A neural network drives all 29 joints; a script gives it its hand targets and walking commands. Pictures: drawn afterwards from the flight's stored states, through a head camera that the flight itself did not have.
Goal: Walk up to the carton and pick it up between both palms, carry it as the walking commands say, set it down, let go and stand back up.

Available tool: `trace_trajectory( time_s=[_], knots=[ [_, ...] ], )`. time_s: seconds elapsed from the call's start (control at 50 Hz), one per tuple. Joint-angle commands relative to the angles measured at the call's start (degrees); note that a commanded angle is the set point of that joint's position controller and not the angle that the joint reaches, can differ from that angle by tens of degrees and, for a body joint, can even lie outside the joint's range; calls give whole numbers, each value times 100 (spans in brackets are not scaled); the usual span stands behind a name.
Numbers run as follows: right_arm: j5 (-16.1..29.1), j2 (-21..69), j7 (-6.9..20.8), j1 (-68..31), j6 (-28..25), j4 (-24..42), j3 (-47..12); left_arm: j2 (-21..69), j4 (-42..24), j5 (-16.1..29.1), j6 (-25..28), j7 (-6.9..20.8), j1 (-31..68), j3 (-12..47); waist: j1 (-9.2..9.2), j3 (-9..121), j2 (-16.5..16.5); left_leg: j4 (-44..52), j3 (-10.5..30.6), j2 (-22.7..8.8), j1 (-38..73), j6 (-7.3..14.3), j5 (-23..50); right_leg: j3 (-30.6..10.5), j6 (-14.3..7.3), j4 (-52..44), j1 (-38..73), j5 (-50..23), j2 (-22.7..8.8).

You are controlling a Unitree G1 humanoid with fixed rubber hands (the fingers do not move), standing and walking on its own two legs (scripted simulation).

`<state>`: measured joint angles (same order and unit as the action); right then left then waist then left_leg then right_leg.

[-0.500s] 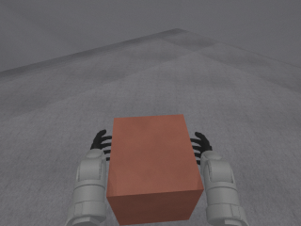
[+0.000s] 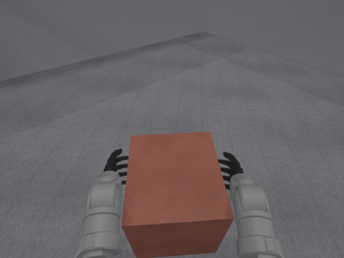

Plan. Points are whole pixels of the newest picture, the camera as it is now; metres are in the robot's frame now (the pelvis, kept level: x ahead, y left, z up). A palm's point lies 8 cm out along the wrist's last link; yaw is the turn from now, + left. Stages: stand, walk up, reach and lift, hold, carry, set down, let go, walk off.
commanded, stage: hold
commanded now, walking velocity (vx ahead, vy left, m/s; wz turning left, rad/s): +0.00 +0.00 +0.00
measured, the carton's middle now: (173, 194) +0.29 +0.00 -0.02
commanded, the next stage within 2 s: carry in 0.26 s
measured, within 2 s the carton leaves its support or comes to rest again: neither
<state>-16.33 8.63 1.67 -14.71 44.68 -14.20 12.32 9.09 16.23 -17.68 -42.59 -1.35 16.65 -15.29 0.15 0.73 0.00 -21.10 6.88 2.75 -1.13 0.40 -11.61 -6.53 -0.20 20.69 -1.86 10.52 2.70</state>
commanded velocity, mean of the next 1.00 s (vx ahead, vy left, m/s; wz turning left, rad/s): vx -0.20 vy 0.00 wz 0.00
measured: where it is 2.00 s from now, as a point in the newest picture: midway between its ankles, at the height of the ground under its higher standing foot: outside the picture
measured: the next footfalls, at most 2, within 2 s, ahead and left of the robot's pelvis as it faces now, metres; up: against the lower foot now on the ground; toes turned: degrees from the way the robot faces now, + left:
right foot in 1.02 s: -0.16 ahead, -0.08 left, +0.00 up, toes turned -13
left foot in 1.38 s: -0.31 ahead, +0.19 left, +0.00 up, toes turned -1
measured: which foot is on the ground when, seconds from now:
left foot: down 0.00-1.00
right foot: down 0.00-0.76, up 0.78-1.00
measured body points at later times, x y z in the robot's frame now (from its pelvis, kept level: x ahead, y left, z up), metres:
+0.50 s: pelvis -0.03 +0.00 -0.02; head -0.03 +0.00 +0.43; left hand +0.29 +0.15 +0.04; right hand +0.27 -0.16 +0.04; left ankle +0.01 +0.12 -0.75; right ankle +0.02 -0.12 -0.75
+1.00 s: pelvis -0.14 +0.03 -0.02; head -0.16 +0.03 +0.43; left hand +0.15 +0.17 +0.07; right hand +0.12 -0.14 +0.06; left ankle +0.01 +0.12 -0.75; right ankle -0.19 -0.07 -0.73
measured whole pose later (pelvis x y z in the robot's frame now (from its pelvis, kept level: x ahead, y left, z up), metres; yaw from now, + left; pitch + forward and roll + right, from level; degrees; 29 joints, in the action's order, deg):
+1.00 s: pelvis -0.14 +0.03 -0.02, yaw -6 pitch +4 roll -2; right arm -7.2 7.7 -3.7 -9.5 70.3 19.4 5.7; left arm 7.8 -17.3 -6.0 -67.5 -5.7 10.7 -9.5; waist 1.3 6.8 2.5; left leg -28.3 -5.9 -4.9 -30.5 1.9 -1.6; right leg 5.9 0.1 43.4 -20.9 26.8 0.8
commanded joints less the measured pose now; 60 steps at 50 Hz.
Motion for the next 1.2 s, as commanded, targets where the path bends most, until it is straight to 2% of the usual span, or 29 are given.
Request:
trace_trajectory(
  time_s=[0.0, 0.22, 0.24, 0.26, 0.3, 0.38, 0.44, 0.48, 0.54, 0.62, 0.64, 0.7, 0.72, 0.74, 0.76, 0.78, 0.82, 0.86, 0.9, 0.94, 0.98, 1.0, 1.02, 1.04, 1.06, 1.08, 1.1, 1.14, 1.18],
  knots=[
    [1507, 5280, 1203, -2916, -269, 206, -2977, 5491, 137, 1641, 8, 1597, 2505, 3183, -4, 924, 9, 344, -159, 148, -95, -11, 808, 130, 14, -290, 233, -742, 136],
    [1492, 5231, 1203, -2915, -271, 216, -2957, 5505, 121, 1636, 15, 1583, 2498, 3190, -4, 901, 24, 343, -150, 139, -130, -5, 730, 135, -1, -281, 197, -640, 142],
    [1566, 5208, 1172, -3091, -318, 291, -3111, 5545, 21, 1742, 30, 1562, 2452, 3586, -61, 574, -108, -24, 39, -779, -1134, -13, -361, -131, 2, 157, -1295, 345, -916],
    [1552, 5228, 1145, -2873, -322, 230, -3083, 5521, 12, 1780, 57, 1537, 2411, 3499, -77, 683, -24, -143, 186, -900, -1067, 40, -202, -278, -47, 268, -1467, 285, -904],
    [1699, 5227, 1105, -2765, -309, 356, -3345, 5457, -169, 1967, 23, 1484, 2385, 3714, -46, 1155, 71, -435, 116, -1000, -1153, 140, 480, -195, -125, 662, -1524, -492, -929],
    [2137, 5181, 912, -2714, -22, 1450, -3988, 5265, -1249, 2469, -259, 1322, 2368, 4287, -18, 1949, -11, -1129, -61, -1024, -1084, 250, 1732, -209, -142, 1196, -1572, -1884, -978],
    [2423, 4947, 806, -2526, 413, 2178, -4322, 5112, -1924, 2759, -697, 1206, 2114, 4636, -16, 2338, 37, -1373, -19, -1115, -1197, 316, 2122, -232, -184, 1504, -1543, -2166, -967],
    [2641, 4824, 761, -2452, 732, 2604, -4526, 5021, -2335, 2934, -1027, 1138, 1947, 4819, -4, 2420, 56, -1412, 42, -1148, -1355, 356, 1930, -255, -215, 1599, -1612, -2002, -941],
    [2926, 4727, 708, -2240, 1245, 3136, -4803, 4866, -2915, 3155, -1536, 1048, 1720, 5015, 23, 2300, -92, -1478, -16, -1019, -1654, 363, 1086, -433, -324, 1385, -1872, -1547, -1019],
    [3161, 4662, 706, -2002, 1798, 3624, -4973, 4728, -3405, 3306, -2077, 1004, 1373, 5127, 19, 2083, -837, -2152, -719, -237, -1738, 180, -615, -1122, -689, 527, -2315, -1434, -1594],
    [3217, 4654, 722, -2018, 1897, 3704, -4990, 4739, -3464, 3302, -2171, 999, 1331, 5159, 11, 1999, -1010, -2186, -895, -111, -1601, 167, -1083, -1193, -731, 340, -2520, -1157, -1678],
    [3366, 4700, 773, -2149, 2122, 3878, -5012, 4762, -3696, 3279, -2400, 981, 1443, 5163, -12, 1758, -818, -1760, -952, -160, -1123, 241, -992, -830, -533, 165, -3133, 371, -1378],
    [3370, 4703, 785, -2144, 2185, 3873, -4973, 4764, -3720, 3280, -2471, 977, 1480, 5160, -47, 1691, -571, -1431, -730, -322, -920, 313, -958, -596, -419, 408, -3443, 1028, -1159],
    [3323, 4680, 792, -2067, 2246, 3805, -4893, 4754, -3721, 3305, -2545, 981, 1562, 5150, -117, 1585, 224, -505, 101, -938, -1041, 528, -1323, -107, -269, 1285, -3693, 1467, -719],
    [3263, 4579, 781, -1995, 2295, 3778, -4778, 4771, -3736, 3392, -2606, 997, 1707, 5159, -215, 1661, 1573, 660, 1692, -2506, -1562, 1113, -1099, 749, -23, 3596, -3705, 2020, -20],
    [3257, 4621, 792, -1931, 2383, 3799, -4740, 4874, -3487, 3352, -2652, 1009, 1515, 5090, -64, 1483, 918, 1059, 1374, -2825, -2441, 1182, -1807, 869, 85, 4870, -3063, 2076, -120],
    [3220, 4741, 776, -2036, 2405, 3772, -4683, 5071, -3628, 3594, -2667, 1077, 1815, 5252, 29, 1375, 771, 808, 396, -2257, -3013, 1061, -1315, 904, 97, 5475, -2697, 1441, -300],
    [3162, 4801, 748, -2013, 2427, 3724, -4622, 5113, -3561, 3657, -2688, 1096, 1854, 5200, 42, 1498, 797, 568, -194, -1844, -2524, 769, -791, 1088, 134, 4760, -2682, 1233, -312],
    [3141, 4800, 726, -2034, 2466, 3696, -4583, 5058, -3515, 3685, -2722, 1094, 1852, 5118, 7, 1572, 939, 517, -159, -1810, -2034, 627, -591, 1244, 131, 3427, -2512, 1464, -213],
    [3066, 4772, 727, -1868, 2497, 3510, -4492, 5040, -3392, 3639, -2755, 1087, 1788, 5009, -49, 1805, 1247, 600, 134, -1983, -1599, 664, -582, 1272, 34, 2255, -2158, 1947, -146],
    [2994, 4807, 728, -1699, 2499, 3362, -4463, 5092, -3288, 3606, -2765, 1103, 1653, 4930, -23, 1919, 1227, 438, 80, -1876, -1412, 562, -431, 1467, -73, 721, -1581, 1616, -77],
    [2980, 4819, 728, -1665, 2485, 3312, -4466, 5115, -3289, 3601, -2751, 1121, 1637, 4894, -28, 1949, 915, 108, -108, -1666, -1621, 334, -486, 1282, -100, -18, -1128, 1291, -291],
    [2972, 4811, 717, -1712, 2466, 3256, -4457, 5120, -3282, 3607, -2740, 1142, 1649, 4866, -35, 1815, 386, -463, -262, -1448, -2346, 146, -484, 503, -160, -325, -665, 1227, -937],
    [3055, 4762, 727, -2010, 2446, 3598, -4652, 5233, -3114, 3489, -2698, 1144, 1396, 4814, 55, 1450, -1468, -1623, -1130, -657, -3429, -199, -1120, -1236, -757, -462, -956, 125, -2514],
    [3136, 4945, 709, -2275, 2409, 3606, -4666, 5289, -3245, 3560, -2676, 1186, 1580, 4844, 28, 1161, -1510, -3253, -1163, -551, -3622, -171, -1821, -1039, -1034, -360, -1658, -1961, -2960],
    [3232, 5118, 707, -2356, 2366, 3599, -4744, 5281, -3385, 3606, -2650, 1207, 1752, 4849, 30, 1272, -1011, -4252, -841, -452, -3505, -82, -1821, -671, -1135, -190, -1655, -2602, -2767],
    [3352, 5189, 716, -2467, 2311, 3659, -4820, 5272, -3504, 3575, -2601, 1194, 1796, 4873, -1, 1347, -622, -4730, -591, -400, -3436, -25, -1486, -152, -961, 40, -1642, -2690, -2412],
    [3475, 5194, 700, -2403, 2255, 3793, -4966, 5174, -3705, 3504, -2537, 1147, 1725, 4931, -34, 1580, -602, -5074, -704, -319, -3590, -61, -1004, 467, -781, 564, -1182, -3235, -1914],
    [3453, 5091, 645, -2222, 2267, 3875, -5032, 5057, -3708, 3409, -2566, 1123, 1395, 4889, -33, 1787, -849, -4436, -985, -270, -3622, -124, -1153, 485, -694, 846, -709, -3708, -1784]
  ],
)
